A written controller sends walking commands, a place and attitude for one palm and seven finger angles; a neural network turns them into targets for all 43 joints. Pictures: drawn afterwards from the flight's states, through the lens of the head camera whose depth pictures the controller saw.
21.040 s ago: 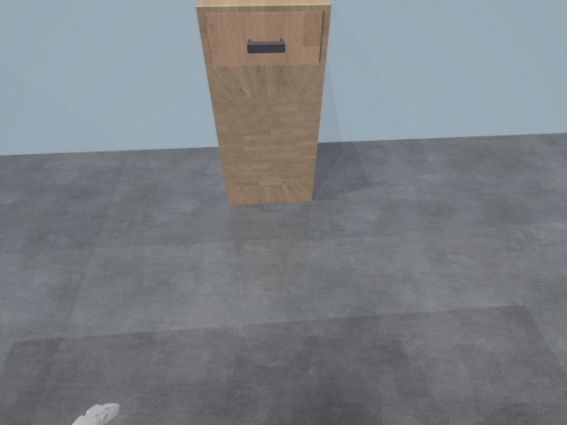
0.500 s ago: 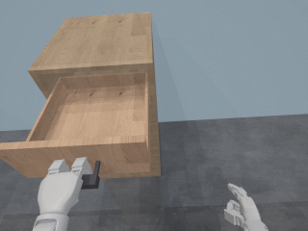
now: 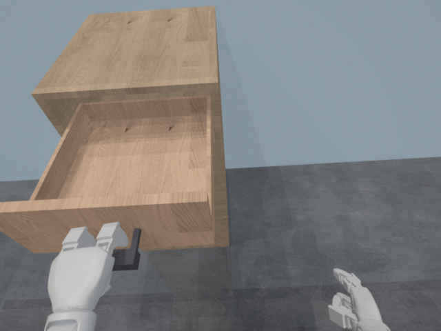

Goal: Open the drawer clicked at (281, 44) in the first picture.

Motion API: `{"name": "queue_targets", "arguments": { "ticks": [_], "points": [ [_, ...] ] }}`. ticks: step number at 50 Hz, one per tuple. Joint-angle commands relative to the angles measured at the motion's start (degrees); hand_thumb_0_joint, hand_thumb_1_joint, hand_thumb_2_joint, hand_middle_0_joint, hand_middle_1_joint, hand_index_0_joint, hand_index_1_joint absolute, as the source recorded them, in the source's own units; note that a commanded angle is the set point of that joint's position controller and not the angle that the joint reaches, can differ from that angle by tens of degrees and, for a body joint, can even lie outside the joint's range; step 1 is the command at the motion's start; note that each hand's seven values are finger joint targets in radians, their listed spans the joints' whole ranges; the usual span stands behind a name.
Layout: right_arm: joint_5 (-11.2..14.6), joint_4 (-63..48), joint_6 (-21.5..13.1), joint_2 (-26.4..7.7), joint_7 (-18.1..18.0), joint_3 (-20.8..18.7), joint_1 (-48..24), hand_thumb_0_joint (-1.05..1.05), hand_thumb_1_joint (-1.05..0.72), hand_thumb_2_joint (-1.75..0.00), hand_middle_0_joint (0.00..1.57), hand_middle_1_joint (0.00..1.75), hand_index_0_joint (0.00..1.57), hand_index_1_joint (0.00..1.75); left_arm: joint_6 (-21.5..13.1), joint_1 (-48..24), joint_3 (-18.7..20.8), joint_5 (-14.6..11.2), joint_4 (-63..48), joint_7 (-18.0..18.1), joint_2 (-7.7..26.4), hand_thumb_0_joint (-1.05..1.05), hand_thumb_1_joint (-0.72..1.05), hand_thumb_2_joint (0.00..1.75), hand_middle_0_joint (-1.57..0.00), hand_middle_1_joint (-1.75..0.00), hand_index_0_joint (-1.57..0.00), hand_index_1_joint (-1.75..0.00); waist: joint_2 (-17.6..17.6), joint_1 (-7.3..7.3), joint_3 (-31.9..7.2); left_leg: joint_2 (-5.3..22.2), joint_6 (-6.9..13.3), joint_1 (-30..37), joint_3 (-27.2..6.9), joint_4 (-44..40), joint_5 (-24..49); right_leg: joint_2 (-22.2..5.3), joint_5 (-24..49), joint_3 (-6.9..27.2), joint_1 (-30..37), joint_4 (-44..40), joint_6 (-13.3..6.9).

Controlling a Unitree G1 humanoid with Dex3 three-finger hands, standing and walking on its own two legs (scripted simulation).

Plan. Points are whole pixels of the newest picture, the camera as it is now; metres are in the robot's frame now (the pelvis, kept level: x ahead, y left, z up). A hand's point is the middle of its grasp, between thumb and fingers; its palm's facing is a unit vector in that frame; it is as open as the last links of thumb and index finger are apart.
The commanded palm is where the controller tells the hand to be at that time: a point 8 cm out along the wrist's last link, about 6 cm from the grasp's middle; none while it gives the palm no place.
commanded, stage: open the thumb to release the handle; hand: left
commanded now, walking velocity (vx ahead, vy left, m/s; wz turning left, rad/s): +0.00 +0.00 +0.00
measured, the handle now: (104, 247) +0.23 +0.24 +0.04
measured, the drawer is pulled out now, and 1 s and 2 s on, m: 0.29 0.28 0.28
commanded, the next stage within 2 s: lift the hand off the handle in 0.34 s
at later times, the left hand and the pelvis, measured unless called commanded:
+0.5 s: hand (101, 278) +0.19 +0.23 +0.02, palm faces +0.03 -0.09 -1.00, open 13.4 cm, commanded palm +0.17 +0.24 +0.08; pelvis -0.01 -0.01 +0.01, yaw +1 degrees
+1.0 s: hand (94, 262) +0.21 +0.24 +0.05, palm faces +0.08 -0.07 -0.99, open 13.5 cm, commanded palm +0.18 +0.24 +0.12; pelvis -0.02 -0.01 +0.01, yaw +1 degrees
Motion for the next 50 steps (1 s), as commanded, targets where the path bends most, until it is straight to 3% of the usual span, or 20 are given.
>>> {"name": "queue_targets", "arguments": {
  "ticks": [1,5,9,11,12,17,18,21,22,24,28,33,36,37,39,42,43,45,48,50],
  "points": [
    [0.59,-9.42,-2.71,-4.58,-1.08,-1.05,-8.71,0.00,-0.90,-0.90,0.20,0.30,0.20,0.30,3.88,-3.05,9.55,-0.45,-9.03,2.66,9.56,0.00,0.27,0.63,-0.35,-1.28,-0.35,-1.28,-2.58,1.09,-13.00,-0.82,-0.27,5.23,-0.59,-5.77,22.12,-0.35,24.78,1.34,10.52,-6.14,-0.92],
    [0.89,-9.31,-2.16,-4.40,-1.85,-0.23,-10.10,0.00,-0.90,-0.90,0.20,0.30,0.20,0.30,5.19,-5.72,8.80,-0.54,-8.24,1.05,10.13,0.00,-0.01,0.51,-0.33,-1.25,-0.33,-1.25,-4.53,1.07,-10.17,-1.02,0.00,4.52,-0.43,-7.36,19.61,-0.68,23.61,1.72,11.61,-7.74,-0.63],
    [0.97,-9.33,-2.16,-4.15,-2.32,0.26,-10.43,0.00,-0.90,-0.90,0.20,0.30,0.20,0.30,4.81,-5.54,9.80,-0.66,-7.78,-0.37,11.35,0.00,-0.29,0.39,-0.32,-1.22,-0.32,-1.22,-3.59,1.78,-9.29,-1.14,0.10,5.18,-0.11,-8.53,18.82,-0.76,22.21,2.04,12.83,-9.02,-0.56],
    [1.09,-9.23,-2.21,-4.02,-2.38,0.34,-10.59,0.00,-0.90,-0.90,0.20,0.30,0.20,0.30,4.51,-6.60,7.94,-0.82,-6.84,-1.07,9.51,0.00,-0.43,0.33,-0.30,-1.21,-0.30,-1.21,-3.93,1.16,-7.02,-1.22,0.25,5.04,-0.12,-8.92,17.06,-0.65,19.53,1.81,11.46,-10.06,-0.40],
    [1.11,-9.00,-2.23,-3.96,-2.48,0.30,-10.43,0.00,-0.90,-0.90,0.20,0.30,0.20,0.30,4.26,-7.70,8.77,-0.74,-6.24,-1.33,10.31,0.00,-0.50,0.30,-0.30,-1.20,-0.30,-1.20,-3.52,1.19,-6.43,-1.19,0.21,5.08,-0.24,-9.31,16.42,-0.51,17.83,1.75,11.16,-10.39,-0.50],
    [0.90,-8.87,-2.57,-3.75,-2.87,0.23,-9.99,0.00,-0.90,-0.90,0.20,0.30,0.20,0.30,3.33,-11.59,8.03,-0.07,-5.09,-1.63,9.96,0.00,-0.50,0.30,-0.30,-1.20,-0.30,-1.20,-2.59,1.09,-6.98,-1.32,0.26,5.75,-0.11,-9.78,14.90,-0.51,14.07,1.36,10.85,-11.37,-0.51],
    [0.89,-8.69,-2.57,-4.03,-3.02,0.22,-9.91,0.00,-0.90,-0.90,0.20,0.30,0.20,0.30,3.23,-12.42,9.15,-0.10,-4.44,-1.61,11.36,0.00,-0.50,0.30,-0.30,-1.20,-0.30,-1.20,-2.69,1.11,-7.20,-1.37,0.19,5.41,-0.03,-9.87,14.51,-0.54,13.71,1.89,11.33,-11.77,-0.44],
    [0.87,-8.50,-2.99,-3.87,-3.15,0.05,-9.88,0.00,-0.90,-0.90,0.20,0.30,0.20,0.30,2.56,-13.00,8.47,0.06,-3.91,-1.67,10.71,0.00,-0.50,0.30,-0.30,-1.20,-0.30,-1.20,-2.77,1.28,-7.90,-1.57,0.30,5.59,-0.03,-9.69,14.91,-0.69,14.76,2.07,11.66,-11.64,-0.46],
    [0.78,-8.86,-3.24,-3.77,-2.86,-0.06,-9.91,0.00,-0.90,-0.90,0.20,0.30,0.20,0.30,2.41,-11.26,6.25,-0.20,-4.85,-1.74,8.18,0.00,-0.50,0.30,-0.30,-1.20,-0.30,-1.20,-2.04,1.34,-8.56,-1.57,0.20,6.05,0.02,-9.54,15.72,-0.81,16.12,1.88,11.80,-11.35,-0.48],
    [0.93,-8.42,-3.23,-4.09,-2.93,-0.10,-9.76,0.00,-0.90,-0.90,0.20,0.30,0.20,0.30,2.34,-12.18,7.50,-0.16,-4.02,-1.68,9.66,0.00,-0.50,0.30,-0.30,-1.20,-0.30,-1.20,-3.59,1.06,-8.75,-1.55,0.20,5.64,-0.02,-9.54,15.71,-0.75,16.19,1.98,12.06,-11.36,-0.36],
    [0.86,-7.88,-3.43,-4.22,-3.20,-0.25,-9.77,0.00,-0.90,-0.90,0.20,0.30,0.20,0.30,2.22,-17.47,6.99,0.40,-2.76,-1.43,10.17,0.00,-0.50,0.30,-0.30,-1.20,-0.30,-1.20,-3.40,0.14,-7.07,-1.55,0.33,4.96,-0.07,-9.47,13.63,-0.85,12.68,1.91,10.13,-12.15,-0.23],
    [1.02,-7.44,-3.43,-4.26,-3.79,-0.31,-9.56,0.00,-0.90,-0.90,0.20,0.30,0.20,0.30,2.30,-18.88,8.19,0.39,-0.70,-1.53,11.67,0.00,-0.50,0.30,-0.30,-1.20,-0.30,-1.20,-4.17,0.78,-8.76,-1.78,0.43,4.40,0.12,-9.41,13.29,-1.15,13.01,2.41,11.57,-12.23,-0.10],
    [1.28,-6.97,-3.62,-4.07,-4.09,-0.18,-9.63,0.00,-0.90,-0.90,0.20,0.30,0.20,0.30,2.12,-21.48,7.26,0.06,1.40,-1.75,11.21,0.00,-0.50,0.30,-0.30,-1.20,-0.30,-1.20,-4.46,0.35,-7.13,-1.87,0.49,3.54,0.13,-9.64,11.86,-1.29,11.10,2.18,10.58,-12.53,0.07],
    [1.39,-6.98,-3.76,-4.09,-4.17,-0.18,-9.38,0.00,-0.90,-0.90,0.20,0.30,0.20,0.30,2.01,-22.33,6.94,-0.25,1.06,-1.84,10.91,0.00,-0.50,0.30,-0.30,-1.20,-0.30,-1.20,-3.91,0.38,-7.83,-1.85,0.50,3.70,0.19,-9.62,11.73,-1.44,10.77,2.02,10.84,-12.57,0.18],
    [1.41,-7.19,-3.71,-4.19,-4.48,-0.23,-9.61,0.00,-0.90,-0.90,0.20,0.30,0.20,0.30,1.70,-24.60,9.54,-0.44,-1.88,-1.85,14.45,0.00,-0.50,0.30,-0.30,-1.20,-0.30,-1.20,-1.87,1.18,-10.56,-1.83,0.50,5.36,0.11,-10.34,12.75,-1.38,10.93,2.40,12.81,-12.70,-0.11],
    [1.31,-7.69,-4.10,-3.77,-4.44,-0.18,-10.11,0.00,-0.90,-0.90,0.20,0.30,0.20,0.30,1.56,-22.97,8.49,-1.28,-5.40,-2.13,13.14,0.00,-0.50,0.30,-0.30,-1.20,-0.30,-1.20,-0.68,1.58,-12.62,-1.90,0.53,7.42,0.14,-10.52,15.49,-1.52,14.72,2.25,14.75,-12.63,-0.10],
    [1.40,-7.80,-4.01,-3.85,-4.50,-0.14,-10.17,0.00,-0.90,-0.90,0.20,0.30,0.20,0.30,1.78,-21.11,10.49,-1.52,-5.22,-2.27,14.72,0.00,-0.50,0.30,-0.30,-1.20,-0.30,-1.20,-0.86,1.95,-11.91,-1.76,0.38,7.58,-0.07,-11.07,16.14,-1.14,14.50,1.94,15.02,-12.84,-0.34],
    [1.42,-7.92,-4.29,-3.73,-4.27,0.01,-10.31,0.00,-0.90,-0.90,0.20,0.30,0.20,0.30,1.59,-22.59,7.95,-2.34,-7.55,-2.71,12.37,0.00,-0.50,0.30,-0.30,-1.20,-0.30,-1.20,-0.67,1.28,-10.54,-1.54,0.49,8.20,-0.11,-11.68,15.98,-1.34,14.05,1.40,14.33,-13.33,-0.11],
    [1.67,-7.91,-4.10,-4.16,-4.29,0.26,-11.04,0.00,-0.90,-0.90,0.20,0.30,0.20,0.30,2.65,-20.68,9.72,-2.86,-5.94,-4.01,13.89,0.00,-0.50,0.30,-0.30,-1.20,-0.30,-1.20,-3.56,1.51,-7.51,-1.47,0.53,7.80,-0.20,-12.92,15.84,-1.08,13.42,1.59,14.92,-14.84,0.02],
    [1.71,-8.01,-3.97,-4.01,-4.08,0.40,-11.21,0.00,-0.90,-0.90,0.20,0.30,0.20,0.30,3.14,-23.91,7.57,-2.71,-8.00,-4.91,12.87,0.00,-0.50,0.30,-0.30,-1.20,-0.30,-1.20,-2.19,1.14,-7.09,-1.36,0.55,9.10,-0.13,-13.76,15.93,-1.30,12.62,0.77,14.58,-15.12,0.04]
  ]
}}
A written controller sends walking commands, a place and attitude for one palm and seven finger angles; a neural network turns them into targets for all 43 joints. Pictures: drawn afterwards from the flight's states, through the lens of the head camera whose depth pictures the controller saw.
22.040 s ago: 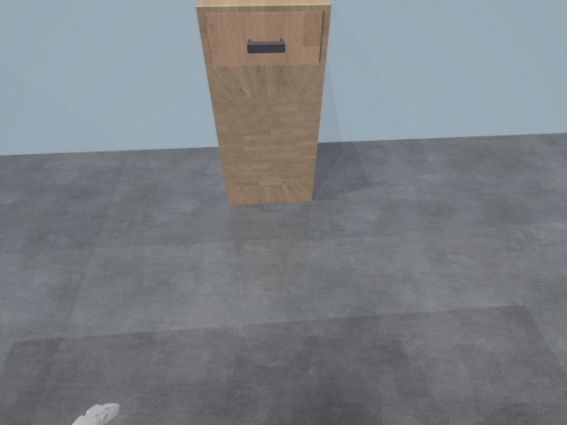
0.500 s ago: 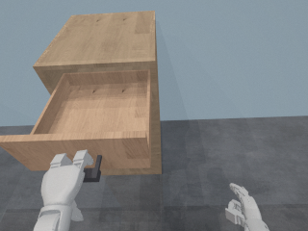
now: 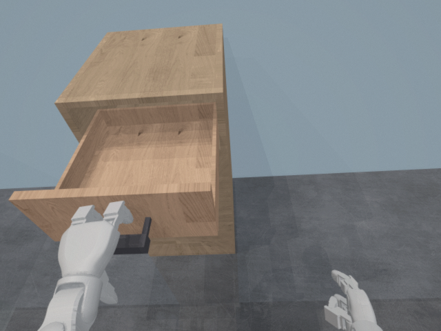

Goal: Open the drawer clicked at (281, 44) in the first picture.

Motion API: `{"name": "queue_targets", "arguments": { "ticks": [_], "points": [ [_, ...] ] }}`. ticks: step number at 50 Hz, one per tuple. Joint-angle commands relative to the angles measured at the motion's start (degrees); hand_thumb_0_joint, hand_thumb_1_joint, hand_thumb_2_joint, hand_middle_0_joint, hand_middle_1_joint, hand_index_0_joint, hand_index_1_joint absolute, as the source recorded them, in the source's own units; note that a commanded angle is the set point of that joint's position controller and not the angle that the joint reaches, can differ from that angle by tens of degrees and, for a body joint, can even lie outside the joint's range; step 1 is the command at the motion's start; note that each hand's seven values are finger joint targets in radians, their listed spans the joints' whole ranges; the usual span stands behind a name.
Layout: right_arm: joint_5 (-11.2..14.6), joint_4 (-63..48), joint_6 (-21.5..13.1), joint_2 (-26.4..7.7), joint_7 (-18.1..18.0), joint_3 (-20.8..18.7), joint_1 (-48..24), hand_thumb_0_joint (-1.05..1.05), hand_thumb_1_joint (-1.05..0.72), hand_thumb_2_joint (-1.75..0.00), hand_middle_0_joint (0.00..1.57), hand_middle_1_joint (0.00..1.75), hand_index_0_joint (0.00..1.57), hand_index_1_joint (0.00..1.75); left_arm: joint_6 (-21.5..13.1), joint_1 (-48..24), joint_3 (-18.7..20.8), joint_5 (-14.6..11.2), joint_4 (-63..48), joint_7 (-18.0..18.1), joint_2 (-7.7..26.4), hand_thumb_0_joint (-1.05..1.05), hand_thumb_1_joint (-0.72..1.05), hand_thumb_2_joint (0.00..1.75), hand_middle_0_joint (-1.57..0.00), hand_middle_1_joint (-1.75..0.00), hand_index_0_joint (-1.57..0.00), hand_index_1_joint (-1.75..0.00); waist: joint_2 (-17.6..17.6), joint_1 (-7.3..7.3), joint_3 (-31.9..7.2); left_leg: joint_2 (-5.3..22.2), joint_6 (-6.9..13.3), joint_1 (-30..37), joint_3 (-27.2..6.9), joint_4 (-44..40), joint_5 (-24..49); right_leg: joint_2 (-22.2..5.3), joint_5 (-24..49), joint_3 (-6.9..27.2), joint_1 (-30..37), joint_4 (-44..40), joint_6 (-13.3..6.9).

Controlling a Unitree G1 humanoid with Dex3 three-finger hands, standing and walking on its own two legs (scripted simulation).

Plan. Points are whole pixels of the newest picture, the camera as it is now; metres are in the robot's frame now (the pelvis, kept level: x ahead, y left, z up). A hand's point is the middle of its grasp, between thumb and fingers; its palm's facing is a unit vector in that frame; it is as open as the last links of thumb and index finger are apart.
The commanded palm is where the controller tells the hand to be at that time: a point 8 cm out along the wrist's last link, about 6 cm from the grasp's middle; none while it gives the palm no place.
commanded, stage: lift the hand off the handle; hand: left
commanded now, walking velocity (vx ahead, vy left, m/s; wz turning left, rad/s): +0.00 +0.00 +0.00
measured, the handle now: (118, 233) +0.27 +0.24 +0.03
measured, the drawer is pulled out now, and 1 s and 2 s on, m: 0.28 0.28 0.28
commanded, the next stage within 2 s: draw the hand back to the body in 1.04 s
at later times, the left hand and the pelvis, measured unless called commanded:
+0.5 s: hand (88, 228) +0.23 +0.24 +0.11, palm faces +0.14 -0.10 -0.99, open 13.6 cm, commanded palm +0.20 +0.24 +0.17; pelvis +0.01 +0.01 +0.02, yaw +1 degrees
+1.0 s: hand (69, 200) +0.24 +0.24 +0.18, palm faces +0.19 -0.07 -0.98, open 13.8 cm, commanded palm +0.20 +0.24 +0.23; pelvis +0.00 +0.01 +0.02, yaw +1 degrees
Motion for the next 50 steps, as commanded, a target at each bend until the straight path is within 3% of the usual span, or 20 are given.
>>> {"name": "queue_targets", "arguments": {
  "ticks": [1,4,7,11,15,18,21,27,31,33,36,38,39,41,44,45,47,48,49,50],
  "points": [
    [-0.12,-10.32,-2.78,-5.21,-0.19,-1.08,-10.66,0.00,-0.90,-0.90,0.20,0.30,0.20,0.30,1.62,-11.99,7.36,0.14,-14.87,1.30,10.40,0.00,-0.50,0.30,-0.30,-1.20,-0.30,-1.20,-3.49,0.62,-9.34,-1.08,1.13,3.10,0.84,-6.77,11.33,-0.84,8.54,1.07,8.16,-8.87,0.44],
    [0.08,-10.25,-2.30,-5.42,-0.37,-0.74,-10.94,0.00,-0.90,-0.90,0.20,0.30,0.20,0.30,2.68,-12.18,8.73,-0.63,-14.86,-0.98,12.66,0.00,-0.50,0.30,-0.30,-1.20,-0.30,-1.20,-4.80,0.87,-8.53,-1.08,1.26,3.78,1.16,-7.99,11.40,-1.01,8.40,1.29,9.98,-10.36,0.80],
    [0.05,-10.28,-2.26,-5.32,-0.34,-0.70,-10.93,0.00,-0.90,-0.90,0.20,0.30,0.20,0.30,2.38,-15.68,6.65,-0.97,-17.89,-2.84,11.48,0.00,-0.50,0.30,-0.30,-1.20,-0.30,-1.20,-2.82,0.51,-9.12,-0.98,1.29,6.24,1.01,-9.13,12.37,-1.00,8.29,0.37,10.41,-11.03,0.64],
    [-0.33,-10.53,-2.13,-5.19,0.08,-0.61,-10.85,0.00,-0.90,-0.90,0.20,0.30,0.20,0.30,1.38,-12.69,8.32,-1.29,-22.47,-4.61,13.07,0.00,-0.50,0.30,-0.30,-1.20,-0.30,-1.20,-1.29,1.59,-10.25,-0.82,1.20,8.78,0.72,-10.16,16.77,-0.77,12.07,-0.12,13.11,-11.45,0.19],
    [-0.27,-10.38,-1.48,-5.19,0.85,-0.16,-11.10,0.00,-0.90,-0.90,0.20,0.30,0.20,0.30,1.82,-12.72,7.28,-1.67,-23.80,-6.11,11.80,0.00,-0.50,0.30,-0.30,-1.20,-0.30,-1.20,-1.76,1.16,-6.87,-0.47,0.90,9.07,0.45,-11.65,17.56,-0.66,12.45,-0.75,13.08,-12.84,0.14],
    [0.11,-10.89,-0.92,-5.42,1.40,-0.04,-11.83,0.00,-0.90,-0.90,0.20,0.30,0.20,0.30,3.40,-10.53,8.15,-1.84,-24.98,-7.58,12.67,0.00,-0.50,0.30,-0.30,-1.20,-0.30,-1.20,-1.93,1.79,-7.52,-0.03,0.78,10.55,0.41,-12.67,19.29,-0.46,13.32,-1.09,14.89,-13.61,0.03],
    [0.12,-11.15,-0.37,-5.16,1.83,0.22,-12.16,0.00,-0.90,-0.90,0.20,0.30,0.20,0.30,4.30,-13.62,5.25,-1.98,-27.44,-9.20,11.08,0.00,-0.50,0.30,-0.30,-1.20,-0.30,-1.20,-1.91,1.57,-7.13,-0.01,0.96,11.50,0.44,-13.79,19.56,-0.67,13.16,-1.66,15.56,-14.30,0.18],
    [0.53,-10.75,1.03,-5.38,2.05,1.09,-13.15,0.00,-0.90,-0.90,0.20,0.30,0.20,0.30,6.49,-13.84,8.08,-2.16,-26.55,-12.60,14.86,0.00,-0.50,0.30,-0.30,-1.20,-0.30,-1.20,-2.83,2.12,-6.01,0.18,0.91,11.83,0.72,-15.54,20.96,-0.86,15.35,-1.53,18.49,-15.68,0.32],
    [0.77,-11.67,1.25,-5.34,2.96,1.16,-13.76,0.00,-0.90,-0.90,0.20,0.30,0.20,0.30,6.65,-10.86,7.89,-4.47,-31.27,-15.19,14.33,0.00,-0.50,0.30,-0.30,-1.20,-0.30,-1.20,-1.75,2.37,-7.53,0.28,0.92,13.57,0.62,-16.01,24.83,-0.96,19.55,-1.82,21.49,-15.73,0.41],
    [1.23,-12.41,1.26,-5.44,3.25,1.49,-14.85,0.00,-0.90,-0.90,0.20,0.30,0.20,0.30,7.11,-10.63,9.69,-5.70,-32.53,-16.28,15.72,0.00,-0.50,0.30,-0.30,-1.20,-0.30,-1.20,-0.89,2.36,-6.48,0.75,0.74,13.16,0.25,-16.25,23.68,-0.70,18.44,-1.61,21.31,-16.16,0.37],
    [0.99,-11.73,1.74,-5.53,3.48,1.64,-14.34,0.00,-0.90,-0.90,0.20,0.30,0.20,0.30,6.92,-12.58,8.71,-5.10,-32.98,-17.27,15.49,0.00,-0.50,0.30,-0.30,-1.20,-0.30,-1.20,-1.81,1.93,-4.43,0.74,0.84,12.99,0.65,-17.18,23.24,-0.81,17.11,-2.29,20.20,-16.98,0.51],
    [1.53,-12.38,1.53,-5.49,3.64,1.89,-15.62,0.00,-0.90,-0.90,0.20,0.30,0.20,0.30,6.92,-16.15,9.71,-5.47,-35.12,-17.48,16.88,0.00,-0.50,0.30,-0.30,-1.20,-0.30,-1.20,0.11,1.96,-4.40,1.19,0.65,12.93,0.07,-17.45,21.40,-0.50,14.65,-1.87,20.01,-17.15,0.21],
    [1.12,-12.30,1.12,-4.88,3.96,2.27,-14.73,0.00,-0.90,-0.90,0.20,0.30,0.20,0.30,6.69,-17.24,7.30,-4.68,-35.06,-17.69,14.68,0.00,-0.50,0.30,-0.30,-1.20,-0.30,-1.20,-0.83,2.13,-6.48,0.74,0.90,13.74,0.22,-17.14,22.52,-1.00,14.79,-2.36,20.37,-16.94,0.21],
    [1.20,-11.51,1.64,-5.62,3.77,1.67,-14.38,0.00,-0.90,-0.90,0.20,0.30,0.20,0.30,6.78,-16.17,10.52,-5.27,-33.68,-17.74,17.87,0.00,-0.50,0.30,-0.30,-1.20,-0.30,-1.20,-1.64,2.29,-5.61,0.76,0.75,13.40,0.16,-17.94,22.38,-0.73,15.31,-2.13,21.15,-17.59,0.31],
    [1.44,-11.92,1.12,-5.02,4.24,2.33,-15.07,0.00,-0.90,-0.90,0.20,0.30,0.20,0.30,7.23,-18.85,10.23,-5.40,-34.08,-18.39,17.72,0.00,-0.50,0.30,-0.30,-1.20,-0.30,-1.20,-1.02,2.65,-7.84,0.54,0.68,13.56,0.27,-17.44,22.22,-1.22,14.84,-2.02,22.00,-17.09,0.24],
    [1.55,-11.08,1.56,-5.15,4.06,1.79,-14.91,0.00,-0.90,-0.90,0.20,0.30,0.20,0.30,7.54,-17.91,10.95,-6.27,-32.32,-18.70,18.31,0.00,-0.50,0.30,-0.30,-1.20,-0.30,-1.20,-1.62,2.17,-5.76,0.54,0.70,13.41,0.34,-17.94,22.30,-0.92,15.58,-1.72,21.62,-17.81,0.34],
    [1.68,-11.61,1.66,-5.74,4.08,1.86,-15.51,0.00,-0.90,-0.90,0.20,0.30,0.20,0.30,8.05,-20.03,11.98,-6.56,-33.27,-19.37,19.94,0.00,-0.50,0.30,-0.30,-1.20,-0.30,-1.20,-1.58,2.38,-6.31,0.33,0.63,12.98,0.55,-18.00,22.20,-1.13,16.22,-1.61,22.03,-17.70,0.55],
    [2.23,-11.97,1.51,-5.82,4.22,2.00,-16.48,0.00,-0.90,-0.90,0.20,0.30,0.20,0.30,8.48,-19.94,12.52,-7.69,-33.30,-19.79,19.78,0.00,-0.50,0.30,-0.30,-1.20,-0.30,-1.20,-0.20,2.18,-6.10,0.64,0.44,12.61,0.22,-17.79,21.45,-0.80,15.61,-1.22,22.09,-17.61,0.32],
    [1.96,-11.97,1.32,-5.04,4.46,2.47,-15.68,0.00,-0.90,-0.90,0.20,0.30,0.20,0.30,8.83,-19.13,8.80,-7.22,-31.64,-20.63,16.19,0.00,-0.50,0.30,-0.30,-1.20,-0.30,-1.20,-1.50,2.24,-6.25,0.26,0.61,12.70,0.69,-17.61,22.00,-1.38,15.68,-1.94,22.00,-17.42,0.52],
    [2.15,-11.02,1.87,-5.51,4.46,2.00,-15.01,0.00,-0.90,-0.90,0.20,0.30,0.20,0.30,9.22,-17.61,9.96,-7.87,-29.39,-21.03,17.24,0.00,-0.50,0.30,-0.30,-1.20,-0.30,-1.20,-2.27,1.46,-3.28,0.75,0.41,12.05,0.63,-18.63,20.60,-0.97,14.56,-2.03,20.67,-18.32,0.65]
  ]
}}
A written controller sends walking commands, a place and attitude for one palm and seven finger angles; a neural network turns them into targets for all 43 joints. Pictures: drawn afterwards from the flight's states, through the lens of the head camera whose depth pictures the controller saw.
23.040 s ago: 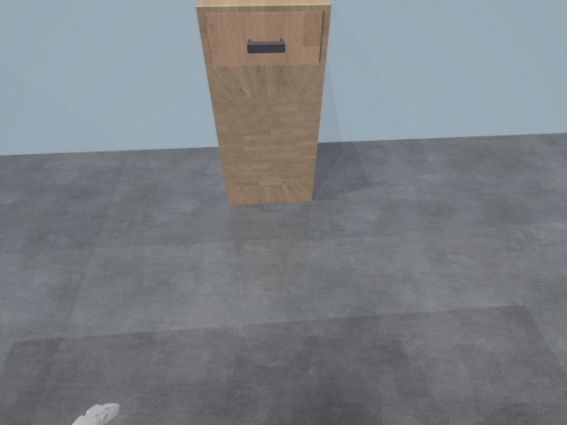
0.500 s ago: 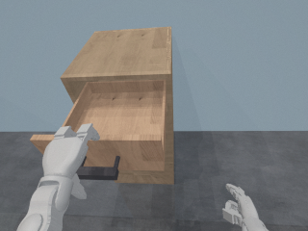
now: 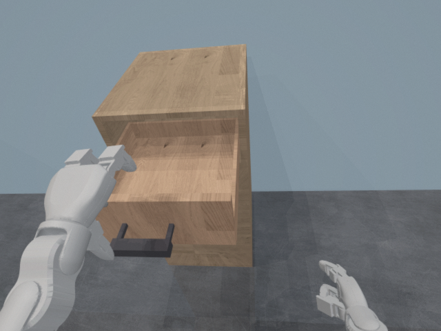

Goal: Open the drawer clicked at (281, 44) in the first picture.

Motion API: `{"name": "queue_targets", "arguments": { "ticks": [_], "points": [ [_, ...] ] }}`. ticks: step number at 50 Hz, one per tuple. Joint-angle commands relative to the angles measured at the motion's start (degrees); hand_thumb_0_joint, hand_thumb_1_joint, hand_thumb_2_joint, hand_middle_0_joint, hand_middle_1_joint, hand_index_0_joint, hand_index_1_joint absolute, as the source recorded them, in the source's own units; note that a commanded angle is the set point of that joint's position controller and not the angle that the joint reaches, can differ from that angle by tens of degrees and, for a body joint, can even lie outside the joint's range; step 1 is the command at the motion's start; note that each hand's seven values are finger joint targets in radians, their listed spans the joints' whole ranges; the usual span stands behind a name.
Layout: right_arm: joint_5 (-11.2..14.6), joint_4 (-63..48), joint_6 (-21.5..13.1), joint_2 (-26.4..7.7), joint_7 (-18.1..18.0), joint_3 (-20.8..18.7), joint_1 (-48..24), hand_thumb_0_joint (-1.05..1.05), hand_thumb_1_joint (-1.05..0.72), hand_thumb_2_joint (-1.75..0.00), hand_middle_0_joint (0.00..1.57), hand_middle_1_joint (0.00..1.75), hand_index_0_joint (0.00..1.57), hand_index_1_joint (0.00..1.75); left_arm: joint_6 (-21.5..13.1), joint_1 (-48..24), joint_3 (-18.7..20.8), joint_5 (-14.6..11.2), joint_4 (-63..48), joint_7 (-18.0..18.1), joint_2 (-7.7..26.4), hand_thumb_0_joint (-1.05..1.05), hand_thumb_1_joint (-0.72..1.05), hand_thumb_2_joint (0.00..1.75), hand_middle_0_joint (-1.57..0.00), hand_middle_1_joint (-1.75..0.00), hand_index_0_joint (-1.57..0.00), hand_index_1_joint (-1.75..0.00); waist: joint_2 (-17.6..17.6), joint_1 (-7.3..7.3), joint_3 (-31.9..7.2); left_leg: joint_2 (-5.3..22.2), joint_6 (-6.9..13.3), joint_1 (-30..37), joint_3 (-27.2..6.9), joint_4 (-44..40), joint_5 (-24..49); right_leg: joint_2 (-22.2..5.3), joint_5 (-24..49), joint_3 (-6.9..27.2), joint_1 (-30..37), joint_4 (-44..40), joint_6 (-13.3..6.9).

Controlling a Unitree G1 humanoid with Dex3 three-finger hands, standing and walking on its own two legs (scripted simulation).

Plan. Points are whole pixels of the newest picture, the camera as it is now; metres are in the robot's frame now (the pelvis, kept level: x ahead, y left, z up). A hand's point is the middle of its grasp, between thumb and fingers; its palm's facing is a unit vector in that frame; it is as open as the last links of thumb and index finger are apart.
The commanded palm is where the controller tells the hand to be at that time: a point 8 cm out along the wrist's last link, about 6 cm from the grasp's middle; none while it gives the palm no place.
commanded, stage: lift the hand off the handle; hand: left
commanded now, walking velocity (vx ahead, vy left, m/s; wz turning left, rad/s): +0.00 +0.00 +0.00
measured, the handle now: (144, 237) +0.28 +0.22 +0.01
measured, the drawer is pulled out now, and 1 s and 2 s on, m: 0.28 0.28 0.28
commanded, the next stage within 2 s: draw the hand back to the body in 0.04 s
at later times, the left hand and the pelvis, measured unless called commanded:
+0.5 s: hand (88, 221) +0.22 +0.25 +0.15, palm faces +0.12 -0.07 -0.99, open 13.8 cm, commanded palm +0.18 +0.24 +0.20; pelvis -0.01 -0.01 +0.00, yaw +0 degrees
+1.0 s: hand (91, 213) +0.21 +0.22 +0.18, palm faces +0.40 -0.86 -0.31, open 13.1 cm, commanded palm +0.16 +0.26 +0.20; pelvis +0.00 -0.01 +0.00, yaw +1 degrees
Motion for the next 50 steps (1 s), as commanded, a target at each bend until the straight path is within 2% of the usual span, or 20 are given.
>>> {"name": "queue_targets", "arguments": {
  "ticks": [1,4,8,9,13,14,18,20,23,24,31,33,37,38,39,40,41,44,47,50],
  "points": [
    [0.26,-10.18,-2.34,-4.57,0.00,-1.34,-11.94,0.00,-0.90,-0.90,0.20,0.30,0.20,0.30,0.98,-9.93,7.02,-0.23,-7.53,0.06,8.80,0.00,-0.50,0.30,-0.30,-1.20,-0.30,-1.20,-5.51,-0.57,-7.18,1.13,-0.26,-2.91,2.16,-4.16,13.23,0.08,8.09,-1.14,5.58,-3.49,-0.03],
    [0.37,-11.37,-2.99,-3.93,-0.03,-0.53,-12.42,0.00,-0.90,-0.90,0.20,0.30,0.20,0.30,0.80,-12.33,5.01,-0.16,-8.26,-1.25,7.68,0.00,-0.50,0.30,-0.30,-1.20,-0.30,-1.20,-6.51,-0.70,-8.68,0.96,0.01,-3.43,2.41,-3.57,11.24,-0.35,5.77,-1.17,6.15,-2.95,0.14],
    [0.22,-11.23,-3.15,-4.55,-0.87,-0.85,-12.42,0.00,-0.90,-0.90,0.20,0.30,0.20,0.30,-1.30,-14.64,10.45,0.66,-8.88,-0.14,13.41,0.00,-0.50,0.30,-0.30,-1.20,-0.30,-1.20,-5.63,-0.46,-9.41,1.14,0.11,-3.60,2.11,-3.35,8.47,0.03,2.72,-0.03,5.74,-3.46,0.12],
    [-0.23,-11.33,-3.73,-3.72,-0.80,-0.31,-11.80,0.00,-0.90,-0.90,0.20,0.30,0.20,0.30,-2.15,-15.03,8.65,1.47,-8.16,0.07,11.50,0.00,-0.50,0.30,-0.30,-1.20,-0.30,-1.20,-6.19,0.09,-10.88,0.62,0.33,-3.40,2.27,-3.05,9.59,-0.56,3.10,-0.54,6.60,-2.91,0.11],
    [-0.21,-10.62,-4.54,-4.46,-1.16,-1.34,-10.97,0.00,-0.90,-0.90,0.20,0.30,0.20,0.30,-4.91,-12.22,15.51,-0.40,-10.08,2.04,16.66,0.00,-0.50,0.30,-0.30,-1.20,-0.30,-1.20,-2.73,0.55,-11.64,0.56,-0.10,-3.08,1.91,-2.47,10.15,-0.29,4.84,0.60,7.29,-2.96,-0.13],
    [-0.49,-11.11,-4.95,-3.48,-0.87,-0.86,-11.10,0.00,-0.90,-0.90,0.20,0.30,0.20,0.30,-5.26,-11.18,12.96,-0.11,-10.04,2.21,13.54,0.00,-0.50,0.30,-0.30,-1.20,-0.30,-1.20,-3.70,1.01,-11.97,0.09,0.01,-3.11,2.03,-2.12,11.08,-0.69,5.20,-0.07,7.27,-2.56,-0.06],
    [0.12,-10.39,-5.04,-4.71,-0.95,-1.77,-10.65,0.00,-0.90,-0.90,0.20,0.30,0.20,0.30,-4.59,-6.45,16.18,-2.61,-7.32,2.54,15.18,0.00,-0.50,0.30,-0.30,-1.20,-0.30,-1.20,-4.57,0.20,-7.32,0.41,-0.27,-4.08,2.14,-1.72,9.10,-0.34,4.32,1.21,4.51,-3.80,0.13],
    [0.00,-9.80,-4.70,-4.83,-1.14,-1.70,-9.99,0.00,-0.90,-0.90,0.20,0.30,0.20,0.30,-3.81,-6.56,14.01,-2.42,-4.79,1.90,13.65,0.00,-0.50,0.30,-0.30,-1.20,-0.30,-1.20,-5.94,-0.71,-5.09,0.40,-0.11,-4.92,2.40,-2.19,8.23,-0.65,3.16,0.60,3.28,-4.10,0.46],
    [0.21,-10.93,-5.17,-5.40,-1.59,-1.81,-10.72,0.00,-0.90,-0.90,0.20,0.30,0.20,0.30,-3.88,-6.48,15.39,-2.94,-7.96,1.23,15.48,0.00,-0.50,0.30,-0.30,-1.20,-0.30,-1.20,-5.14,-0.46,-7.99,0.36,0.00,-4.18,2.31,-1.38,8.12,-0.70,3.34,0.93,4.28,-3.45,0.56],
    [-0.13,-11.28,-5.46,-4.72,-1.48,-1.40,-10.65,0.00,-0.90,-0.90,0.20,0.30,0.20,0.30,-4.50,-6.68,12.84,-2.29,-9.39,0.89,13.41,0.00,-0.50,0.30,-0.30,-1.20,-0.30,-1.20,-4.86,-0.39,-10.10,-0.11,0.28,-3.61,2.54,-1.08,9.03,-1.15,3.84,0.35,5.03,-2.91,0.68],
    [-0.87,-10.49,-6.11,-5.12,-2.90,-1.78,-9.01,0.00,-0.90,-0.90,0.20,0.30,0.20,0.30,-8.22,-2.86,16.53,-2.62,-8.96,1.91,16.22,0.00,-0.50,0.30,-0.30,-1.20,-0.30,-1.20,-6.68,-0.49,-6.09,0.14,0.36,-3.94,2.09,-0.92,6.52,-1.06,0.35,0.02,1.77,-4.43,0.97],
    [-0.60,-10.87,-6.44,-5.19,-2.77,-1.79,-9.86,0.00,-0.90,-0.90,0.20,0.30,0.20,0.30,-8.77,-3.83,19.72,-2.69,-10.96,3.06,18.66,0.00,-0.50,0.30,-0.30,-1.20,-0.30,-1.20,-3.66,0.26,-7.15,0.44,-0.01,-3.58,1.56,-0.71,6.84,-0.70,0.35,0.50,2.22,-4.12,0.28],
    [-0.84,-10.89,-6.24,-4.79,-2.16,-2.13,-8.82,0.00,-0.90,-0.90,0.20,0.30,0.20,0.30,-8.62,-0.38,18.11,-2.98,-11.78,4.40,15.57,0.00,-0.50,0.30,-0.30,-1.20,-0.30,-1.20,-2.92,0.49,-8.86,0.13,-0.23,-3.07,1.65,-0.73,10.47,-0.66,4.80,-0.68,3.15,-2.88,0.14],
    [-0.66,-14.26,-10.16,-1.09,-3.01,-1.66,-5.62,0.00,-0.90,-0.90,0.20,0.30,0.20,0.30,-15.55,-8.54,19.84,-43.65,-17.79,5.84,-2.15,0.00,-0.47,0.32,-0.30,-1.18,-0.30,-1.18,-8.61,-5.59,-3.14,1.79,1.15,2.77,1.36,0.38,5.78,0.26,3.94,-1.68,-0.06,-6.26,-0.22],
    [-1.46,-10.96,-12.57,-2.19,-3.89,-0.94,-3.91,0.00,-0.90,-0.90,0.20,0.30,0.20,0.30,-17.81,3.33,22.78,-45.59,-5.02,7.37,1.57,0.00,-0.43,0.33,-0.29,-1.15,-0.29,-1.15,-13.25,-4.58,-1.73,2.82,0.90,1.42,1.20,-0.54,3.21,0.47,1.91,-2.00,0.96,-5.10,0.03],
    [-1.26,-11.60,-13.10,-2.25,-3.84,-1.06,-4.66,0.00,-0.90,-0.90,0.20,0.30,0.20,0.30,-18.71,6.67,20.69,-46.76,-6.76,7.04,-1.34,0.00,-0.40,0.34,-0.29,-1.13,-0.29,-1.13,-12.06,-4.17,-0.66,2.86,0.75,0.25,0.70,-1.51,2.35,0.41,0.66,-2.30,0.82,-4.90,0.04],
    [-1.29,-11.58,-13.08,-2.74,-4.55,-1.43,-3.62,0.00,-0.90,-0.90,0.20,0.30,0.20,0.30,-19.73,7.87,24.05,-50.64,-10.12,7.34,0.21,0.00,-0.36,0.36,-0.29,-1.11,-0.29,-1.11,-13.95,-3.73,-2.67,2.93,0.51,0.66,0.71,-2.11,3.19,-0.09,0.48,-2.64,2.29,-5.71,0.40],
    [-1.90,-10.92,-15.40,-2.40,-5.39,-1.09,-3.31,0.00,-0.90,-0.90,0.20,0.30,0.20,0.30,-23.47,1.45,24.09,-52.45,-17.18,8.75,0.06,0.00,-0.26,0.40,-0.28,-1.04,-0.28,-1.04,-2.75,-3.63,-4.52,2.46,-0.19,1.36,1.16,-3.27,2.74,-1.22,-0.95,-1.87,3.29,-6.14,0.23],
    [-2.26,-10.01,-16.70,-2.42,-5.26,-1.17,-1.53,0.00,-0.90,-0.90,0.20,0.30,0.20,0.30,-24.36,4.76,23.58,-52.81,-18.17,9.65,-1.16,0.00,-0.15,0.45,-0.27,-0.98,-0.27,-0.98,0.88,-3.55,-3.93,2.71,-0.72,0.67,0.78,-4.14,6.57,-1.19,3.49,-2.25,4.94,-5.08,-0.30],
    [-2.46,-9.37,-17.50,-2.52,-4.83,-1.32,-0.86,0.00,-0.90,-0.90,0.20,0.30,0.20,0.30,-24.73,6.70,23.51,-52.83,-18.35,9.64,-1.73,0.00,-0.05,0.50,-0.27,-0.91,-0.27,-0.91,0.83,-3.59,-2.59,2.99,-1.10,-0.49,0.46,-4.23,9.14,-1.12,5.80,-2.55,5.67,-4.82,-0.58]
  ]
}}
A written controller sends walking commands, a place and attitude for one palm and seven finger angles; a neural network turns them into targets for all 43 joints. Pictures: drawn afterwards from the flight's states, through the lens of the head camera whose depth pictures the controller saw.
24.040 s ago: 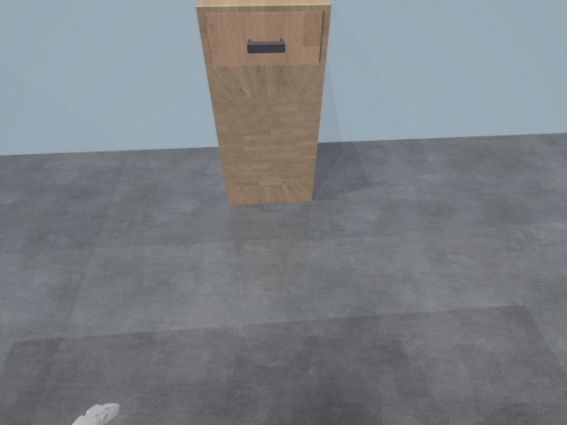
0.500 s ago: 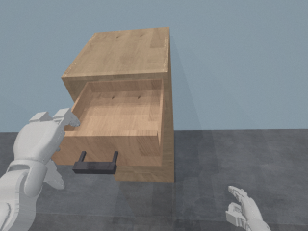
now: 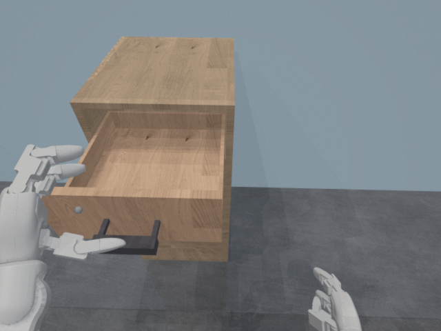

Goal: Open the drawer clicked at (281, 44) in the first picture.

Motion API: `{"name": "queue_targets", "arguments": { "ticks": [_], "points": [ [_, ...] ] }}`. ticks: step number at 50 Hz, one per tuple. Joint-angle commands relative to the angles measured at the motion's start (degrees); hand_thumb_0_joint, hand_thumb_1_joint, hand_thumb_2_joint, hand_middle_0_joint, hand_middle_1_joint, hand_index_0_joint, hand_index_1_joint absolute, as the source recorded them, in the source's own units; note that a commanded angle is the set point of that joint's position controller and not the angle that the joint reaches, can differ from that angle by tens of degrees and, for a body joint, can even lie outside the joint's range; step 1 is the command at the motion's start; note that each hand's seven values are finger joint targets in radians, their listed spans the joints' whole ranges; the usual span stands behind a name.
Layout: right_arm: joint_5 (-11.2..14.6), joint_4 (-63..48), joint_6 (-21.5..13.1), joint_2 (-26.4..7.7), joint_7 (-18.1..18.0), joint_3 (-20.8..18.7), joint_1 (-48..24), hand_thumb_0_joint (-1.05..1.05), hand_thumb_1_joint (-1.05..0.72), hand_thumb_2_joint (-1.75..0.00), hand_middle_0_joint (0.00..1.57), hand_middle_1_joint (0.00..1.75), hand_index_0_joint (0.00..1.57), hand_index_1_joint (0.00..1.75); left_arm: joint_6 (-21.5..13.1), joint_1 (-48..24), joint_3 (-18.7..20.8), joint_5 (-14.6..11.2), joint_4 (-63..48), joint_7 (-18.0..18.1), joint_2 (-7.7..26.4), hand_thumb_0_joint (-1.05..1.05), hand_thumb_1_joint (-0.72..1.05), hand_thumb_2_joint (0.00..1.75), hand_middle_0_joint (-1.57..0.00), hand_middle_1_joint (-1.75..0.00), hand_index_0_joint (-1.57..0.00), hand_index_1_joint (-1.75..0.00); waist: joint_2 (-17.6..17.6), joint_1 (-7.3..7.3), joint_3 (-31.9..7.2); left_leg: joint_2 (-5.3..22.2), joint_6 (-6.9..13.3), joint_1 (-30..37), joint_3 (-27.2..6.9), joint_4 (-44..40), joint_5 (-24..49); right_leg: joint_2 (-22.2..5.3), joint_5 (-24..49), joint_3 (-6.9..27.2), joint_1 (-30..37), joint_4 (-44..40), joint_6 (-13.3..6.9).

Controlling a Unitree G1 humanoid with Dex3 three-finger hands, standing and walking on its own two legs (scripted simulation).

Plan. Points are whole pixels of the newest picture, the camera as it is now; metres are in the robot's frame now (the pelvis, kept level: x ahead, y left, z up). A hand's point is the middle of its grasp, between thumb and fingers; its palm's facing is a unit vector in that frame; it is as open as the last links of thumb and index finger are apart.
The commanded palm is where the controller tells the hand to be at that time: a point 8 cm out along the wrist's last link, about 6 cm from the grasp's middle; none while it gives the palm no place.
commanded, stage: draw the hand back to the body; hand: left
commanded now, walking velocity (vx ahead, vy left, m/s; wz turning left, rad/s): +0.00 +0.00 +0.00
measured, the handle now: (128, 234) +0.28 +0.23 +0.01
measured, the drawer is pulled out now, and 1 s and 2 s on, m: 0.28 0.28 0.28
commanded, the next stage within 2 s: step back with the hand held close in 0.74 s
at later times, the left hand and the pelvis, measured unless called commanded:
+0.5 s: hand (58, 219) +0.19 +0.24 +0.18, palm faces +0.43 -0.82 -0.39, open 9.0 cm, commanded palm +0.14 +0.28 +0.20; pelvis +0.01 +0.00 +0.00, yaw +0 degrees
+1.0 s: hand (53, 228) +0.18 +0.24 +0.18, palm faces +0.43 -0.79 -0.43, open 7.4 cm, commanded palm +0.11 +0.28 +0.20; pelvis -0.01 +0.00 +0.00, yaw +2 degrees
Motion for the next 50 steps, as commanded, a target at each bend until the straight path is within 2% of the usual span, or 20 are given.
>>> {"name": "queue_targets", "arguments": {
  "ticks": [1,9,13,15,19,22,23,27,31,33,35,41,42,43,44,45,46,47,48,50],
  "points": [
    [-0.43,-8.65,-4.21,-6.21,-0.20,-2.64,-8.35,0.00,-0.90,-0.90,0.20,0.30,0.20,0.30,-4.64,-5.45,6.21,-1.14,-14.23,1.25,10.09,0.00,-0.01,0.51,-0.26,-0.88,-0.26,-0.88,5.32,-0.35,-5.80,1.98,-0.48,-2.40,1.52,-5.47,12.22,-2.05,7.53,-1.54,2.71,-3.27,-0.05],
    [-0.13,-8.53,-3.54,-6.92,0.35,-3.96,-7.69,0.00,-0.90,-0.90,0.20,0.30,0.20,0.30,-4.00,1.21,8.48,-1.89,-12.87,0.44,10.41,0.00,0.27,0.63,-0.25,-0.70,-0.25,-0.70,-0.11,-0.15,-7.70,2.38,-0.56,-2.00,2.05,-4.34,18.61,-1.98,14.01,-1.68,4.21,-2.45,0.40],
    [0.05,-8.72,-3.30,-7.14,0.26,-4.26,-7.69,0.00,-0.90,-0.90,0.20,0.30,0.20,0.30,-3.99,1.55,9.57,-1.91,-14.85,0.50,11.27,0.00,0.41,0.69,-0.24,-0.62,-0.24,-0.62,2.16,-0.15,-8.74,2.26,-0.81,-1.23,2.13,-3.96,19.01,-1.78,13.94,-1.49,3.75,-2.75,0.34],
    [0.01,-8.69,-3.21,-6.82,0.14,-4.27,-7.25,0.00,-0.90,-0.90,0.20,0.30,0.20,0.30,-3.90,3.26,9.74,-1.82,-14.36,0.68,11.08,0.00,0.48,0.72,-0.23,-0.57,-0.23,-0.57,1.32,-0.09,-9.52,2.26,-0.79,-1.16,2.23,-3.94,19.20,-1.98,14.30,-1.62,4.10,-2.44,0.55],
    [0.13,-8.55,-3.06,-6.71,-0.15,-4.25,-7.56,0.00,-0.90,-0.90,0.20,0.30,0.20,0.30,-3.44,3.56,10.41,-1.91,-13.91,0.84,11.50,0.00,0.62,0.78,-0.22,-0.48,-0.22,-0.48,1.79,-0.25,-7.61,2.04,-0.78,-1.68,2.24,-4.05,17.90,-1.88,13.62,-1.42,3.00,-3.17,0.57],
    [0.24,-8.64,-2.75,-6.55,-0.24,-4.28,-7.55,0.00,-0.90,-0.90,0.20,0.30,0.20,0.30,-3.20,3.98,10.72,-1.95,-13.24,0.80,11.39,0.00,0.73,0.82,-0.21,-0.41,-0.21,-0.41,0.34,-0.23,-6.65,2.00,-0.62,-1.84,2.18,-4.18,16.36,-1.69,12.17,-1.30,2.32,-3.59,0.66],
    [0.17,-8.51,-2.88,-6.72,-0.41,-4.30,-7.97,0.00,-0.90,-0.90,0.20,0.30,0.20,0.30,-3.10,2.91,10.70,-2.01,-13.56,0.78,11.52,0.00,0.76,0.84,-0.21,-0.39,-0.21,-0.39,2.56,-0.32,-5.71,1.80,-0.64,-1.56,2.42,-4.24,15.75,-1.69,11.95,-1.05,1.61,-4.48,0.55],
    [0.07,-8.64,-3.06,-6.57,-0.43,-4.13,-7.82,0.00,-0.90,-0.90,0.20,0.30,0.20,0.30,-3.14,1.97,9.54,-1.83,-13.33,0.87,10.79,0.00,0.90,0.90,-0.20,-0.30,-0.20,-0.30,0.96,-0.47,-5.72,1.73,-0.27,-1.61,2.09,-4.48,13.91,-1.84,9.74,-1.07,1.42,-4.50,0.79],
    [0.03,-8.55,-3.11,-6.45,-0.54,-4.03,-7.98,0.00,-0.90,-0.90,0.20,0.30,0.20,0.30,-2.86,1.97,9.62,-1.80,-12.80,1.00,10.84,0.00,0.90,0.90,-0.20,-0.30,-0.20,-0.30,0.54,-0.29,-6.01,1.65,-0.21,-1.60,1.93,-4.58,12.80,-1.89,8.44,-0.84,1.66,-4.83,0.75],
    [-0.07,-8.38,-3.22,-6.66,-0.65,-4.07,-8.02,0.00,-0.90,-0.90,0.20,0.30,0.20,0.30,-2.85,1.50,10.60,-1.85,-13.30,1.24,12.03,0.00,0.90,0.90,-0.20,-0.30,-0.20,-0.30,1.91,-0.18,-5.93,1.48,-0.39,-1.60,2.05,-4.51,12.31,-1.91,8.21,-0.52,1.71,-5.49,0.63],
    [-0.01,-8.49,-3.20,-6.29,-0.59,-3.92,-8.18,0.00,-0.90,-0.90,0.20,0.30,0.20,0.30,-2.89,2.22,10.18,-1.91,-12.41,1.12,11.27,0.00,0.90,0.90,-0.20,-0.30,-0.20,-0.30,0.29,-0.15,-5.07,1.60,-0.28,-2.25,1.87,-4.89,10.91,-2.02,6.32,-0.64,1.44,-5.53,0.79],
    [0.01,-8.40,-3.57,-6.24,-0.67,-4.02,-8.26,0.00,-0.90,-0.90,0.20,0.30,0.20,0.30,-3.09,2.30,9.78,-1.88,-13.11,1.16,10.94,0.00,0.90,0.90,-0.20,-0.30,-0.20,-0.30,2.24,-0.22,-5.07,1.50,-0.19,-1.71,2.27,-4.61,10.51,-2.10,5.93,-0.17,1.03,-6.07,0.81],
    [0.00,-8.33,-3.57,-6.34,-0.66,-4.05,-8.17,0.00,-0.90,-0.90,0.20,0.30,0.20,0.30,-3.13,2.20,10.01,-1.86,-13.07,1.21,11.31,0.00,0.90,0.90,-0.20,-0.30,-0.20,-0.30,0.98,-0.20,-5.39,1.54,-0.21,-1.75,2.04,-4.82,10.26,-2.03,5.46,-0.36,1.23,-5.96,0.85],
    [1.05,-10.95,-2.56,-7.75,0.21,-3.55,-6.87,0.00,-0.90,-0.90,0.20,0.30,0.20,0.30,-6.40,-7.70,19.68,-1.22,-17.96,1.69,21.24,0.00,0.90,0.90,-0.20,-0.30,-0.20,-0.30,5.60,-2.37,1.35,1.64,0.80,-7.50,0.54,-3.95,5.00,-4.72,4.07,4.10,-5.04,-9.04,0.77],
    [0.08,-9.84,-1.57,-7.73,-0.22,-5.02,-7.10,0.00,-0.90,-0.90,0.20,0.30,0.20,0.30,-6.21,2.92,15.95,-1.32,-12.01,1.17,14.68,0.00,0.90,0.90,-0.20,-0.30,-0.20,-0.30,-2.83,-2.23,-0.60,1.72,1.00,-7.53,-1.47,-1.38,5.98,-5.82,3.10,4.63,-6.73,-9.98,0.75],
    [0.22,-10.04,-0.92,-8.03,0.18,-5.34,-7.33,0.00,-0.90,-0.90,0.20,0.30,0.20,0.30,-5.76,6.27,13.45,-1.11,-10.70,0.69,12.71,0.00,0.90,0.90,-0.20,-0.30,-0.20,-0.30,-6.76,-2.41,-1.37,1.41,1.21,-6.33,-0.85,1.09,6.30,-7.15,1.93,5.96,-8.62,-11.45,0.48],
    [0.57,-10.50,-0.55,-7.84,0.51,-5.46,-7.01,0.00,-0.90,-0.90,0.20,0.30,0.20,0.30,-5.63,7.17,12.17,-1.08,-10.87,0.49,11.53,0.00,0.90,0.90,-0.20,-0.30,-0.20,-0.30,-8.45,-2.74,-2.56,1.12,1.18,-5.64,-0.27,3.85,6.10,-8.81,1.80,6.58,-9.92,-11.70,0.01],
    [0.69,-10.31,-0.19,-7.76,0.61,-5.66,-6.58,0.00,-0.90,-0.90,0.20,0.30,0.20,0.30,-5.99,8.68,11.73,-0.99,-11.27,0.53,11.07,0.00,0.90,0.90,-0.20,-0.30,-0.20,-0.30,-8.48,-2.99,-4.69,0.82,1.15,-5.72,0.25,6.40,5.39,-10.37,2.31,7.18,-10.29,-11.27,-0.72],
    [0.64,-10.76,-0.28,-8.03,0.61,-5.91,-6.80,0.00,-0.90,-0.90,0.20,0.30,0.20,0.30,-6.75,8.84,12.10,-1.05,-13.31,0.59,11.51,0.00,0.90,0.90,-0.20,-0.30,-0.20,-0.30,-5.98,-2.92,-5.93,0.49,1.01,-6.59,0.44,7.52,5.20,-11.30,5.23,7.57,-9.93,-10.44,-1.67],
    [0.91,-10.61,0.52,-7.97,0.47,-6.24,-5.48,0.00,-0.90,-0.90,0.20,0.30,0.20,0.30,-6.93,12.76,12.48,-1.11,-13.84,1.07,11.69,0.00,0.90,0.90,-0.20,-0.30,-0.20,-0.30,-4.48,-3.35,-9.55,1.11,0.74,-7.90,0.46,7.38,4.70,-12.30,7.32,6.99,-7.87,-7.98,-2.21]
  ]
}}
